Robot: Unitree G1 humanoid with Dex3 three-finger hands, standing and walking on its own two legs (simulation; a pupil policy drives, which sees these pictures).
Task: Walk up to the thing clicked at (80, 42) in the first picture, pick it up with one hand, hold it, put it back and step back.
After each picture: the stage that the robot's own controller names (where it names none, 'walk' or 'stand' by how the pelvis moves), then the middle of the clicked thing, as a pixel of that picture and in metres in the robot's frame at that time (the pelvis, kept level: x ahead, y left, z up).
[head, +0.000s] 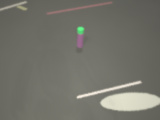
stand; (80, 37) +1.42 +0.01 -0.65
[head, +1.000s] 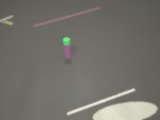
walk; (67, 48) +1.29 +0.22 -0.63
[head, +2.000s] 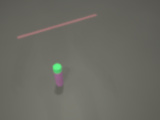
walk; (58, 75) +0.83 +0.24 -0.64
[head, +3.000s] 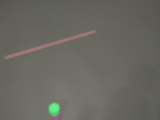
walk; (54, 115) +0.49 +0.15 -0.63
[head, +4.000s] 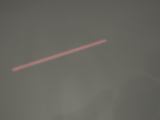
stand; out of the picture +0.36 +0.15 -0.65
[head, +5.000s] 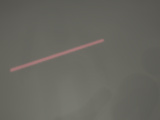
stand; out of the picture +0.36 +0.15 -0.66
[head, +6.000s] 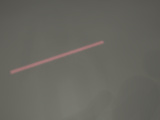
stand; out of the picture +0.36 +0.16 -0.66
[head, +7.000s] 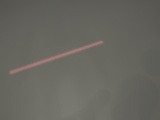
stand; out of the picture +0.35 +0.16 -0.66
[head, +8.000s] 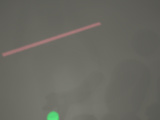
go down; out of the picture +0.37 +0.16 -0.63
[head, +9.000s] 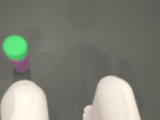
go down; (19, 57) +0.43 +0.20 -0.23
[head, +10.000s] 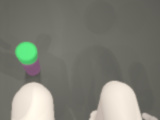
close in; (30, 61) +0.44 +0.19 -0.25
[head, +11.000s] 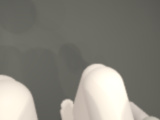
close in; out of the picture +0.42 +0.24 -0.16
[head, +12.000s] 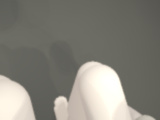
close; out of the picture +0.42 +0.25 -0.15
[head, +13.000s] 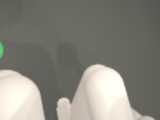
lift; out of the picture +0.36 +0.23 -0.16
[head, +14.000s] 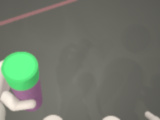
lift; (27, 88) +0.31 +0.17 +0.04
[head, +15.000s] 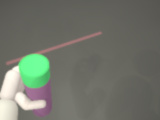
hold; (39, 90) +0.30 +0.14 +0.06
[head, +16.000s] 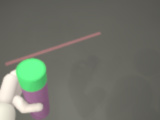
crouch; (36, 94) +0.30 +0.15 +0.05
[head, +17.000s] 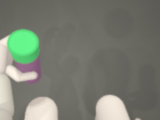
crouch; (28, 62) +0.40 +0.17 -0.04
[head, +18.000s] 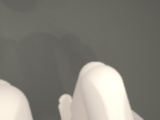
lower; out of the picture +0.41 +0.25 -0.16
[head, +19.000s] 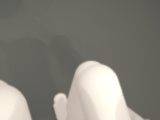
lower; out of the picture +0.42 +0.25 -0.16
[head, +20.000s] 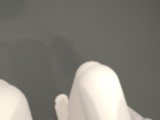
lower; out of the picture +0.42 +0.26 -0.16
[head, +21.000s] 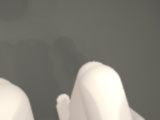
lower; out of the picture +0.41 +0.26 -0.16
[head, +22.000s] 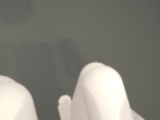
loosen; out of the picture +0.40 +0.24 -0.16
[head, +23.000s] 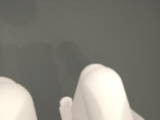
withdraw; out of the picture +0.41 +0.24 -0.16
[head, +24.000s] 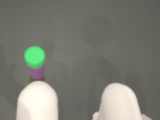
walk; (36, 65) +0.43 +0.19 -0.25
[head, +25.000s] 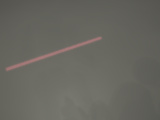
stand; out of the picture +0.35 +0.15 -0.59
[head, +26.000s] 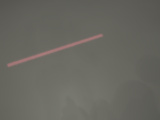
stand; out of the picture +0.37 +0.15 -0.60
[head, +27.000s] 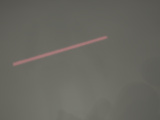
stand; out of the picture +0.37 +0.15 -0.62
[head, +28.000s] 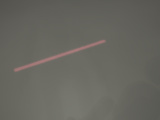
walk; out of the picture +0.38 +0.15 -0.65
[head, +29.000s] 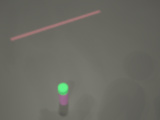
walk; (63, 94) +0.55 +0.11 -0.63
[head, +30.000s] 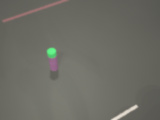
walk; (52, 60) +0.85 +0.24 -0.62
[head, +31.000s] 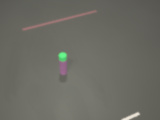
stand; (63, 64) +0.98 +0.17 -0.65
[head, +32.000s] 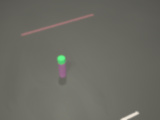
stand; (62, 67) +1.01 +0.18 -0.66
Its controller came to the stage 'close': yes
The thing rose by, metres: 0.68
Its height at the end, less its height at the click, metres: +0.00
